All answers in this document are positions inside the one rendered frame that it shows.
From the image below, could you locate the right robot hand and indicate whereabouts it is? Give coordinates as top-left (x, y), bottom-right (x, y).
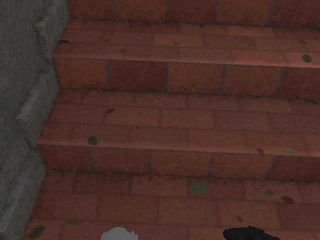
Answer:
top-left (223, 226), bottom-right (280, 240)

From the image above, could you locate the robot left thigh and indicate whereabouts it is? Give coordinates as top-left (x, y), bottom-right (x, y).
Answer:
top-left (101, 228), bottom-right (138, 240)

